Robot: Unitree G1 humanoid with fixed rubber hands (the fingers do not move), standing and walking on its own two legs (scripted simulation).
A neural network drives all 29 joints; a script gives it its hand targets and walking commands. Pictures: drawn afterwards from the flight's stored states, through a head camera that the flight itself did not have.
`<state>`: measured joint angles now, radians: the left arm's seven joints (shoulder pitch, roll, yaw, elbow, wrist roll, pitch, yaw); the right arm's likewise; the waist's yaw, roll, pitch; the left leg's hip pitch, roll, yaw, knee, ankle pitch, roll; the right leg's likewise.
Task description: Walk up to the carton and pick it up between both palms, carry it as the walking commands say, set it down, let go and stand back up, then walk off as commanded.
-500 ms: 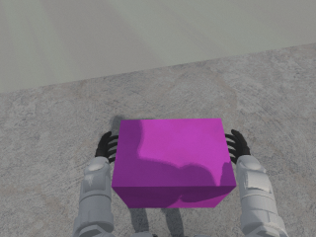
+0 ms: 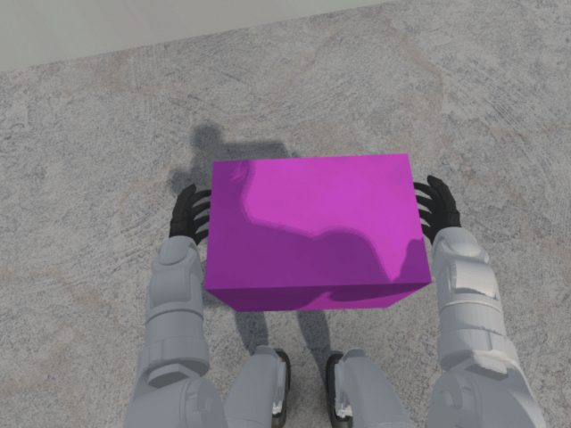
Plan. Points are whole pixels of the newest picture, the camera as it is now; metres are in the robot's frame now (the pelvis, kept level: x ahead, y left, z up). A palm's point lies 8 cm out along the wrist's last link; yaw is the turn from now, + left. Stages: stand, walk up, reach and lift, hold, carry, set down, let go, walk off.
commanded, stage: set down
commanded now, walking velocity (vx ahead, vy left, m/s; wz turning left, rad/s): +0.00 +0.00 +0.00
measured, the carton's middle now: (310, 244) +0.38 +0.00 -0.14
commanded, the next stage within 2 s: none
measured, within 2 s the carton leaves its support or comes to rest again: neither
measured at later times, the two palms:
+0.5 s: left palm (204, 239) +0.39 +0.19 -0.15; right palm (418, 229) +0.41 -0.19 -0.15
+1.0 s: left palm (215, 241) +0.41 +0.19 -0.24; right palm (401, 234) +0.43 -0.18 -0.24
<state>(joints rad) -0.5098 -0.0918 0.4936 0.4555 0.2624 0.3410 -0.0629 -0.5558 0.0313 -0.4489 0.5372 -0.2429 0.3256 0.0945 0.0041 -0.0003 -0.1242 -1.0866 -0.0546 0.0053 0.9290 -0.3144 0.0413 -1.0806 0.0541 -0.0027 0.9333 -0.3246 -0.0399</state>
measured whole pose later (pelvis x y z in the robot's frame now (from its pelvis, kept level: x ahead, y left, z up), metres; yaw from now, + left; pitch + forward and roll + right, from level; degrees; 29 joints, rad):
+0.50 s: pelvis -0.01 -0.01 -0.08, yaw +0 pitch +40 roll +0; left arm -0.65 -0.03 0.49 0.51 0.20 0.32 -0.04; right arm -0.70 -0.01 -0.43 0.59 -0.18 0.31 0.05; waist 0.02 -0.01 -0.21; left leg -1.54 -0.06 -0.01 1.26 -0.41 0.02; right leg -1.54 0.08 -0.01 1.26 -0.42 -0.05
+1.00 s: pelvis -0.03 +0.00 -0.16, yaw +0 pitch +46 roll +0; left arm -0.82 0.06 0.43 0.64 0.11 0.30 0.02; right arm -0.86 -0.11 -0.39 0.71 -0.10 0.28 0.01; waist 0.02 0.00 -0.24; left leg -1.88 -0.09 -0.01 1.56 -0.48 0.02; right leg -1.88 0.09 -0.01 1.57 -0.49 -0.03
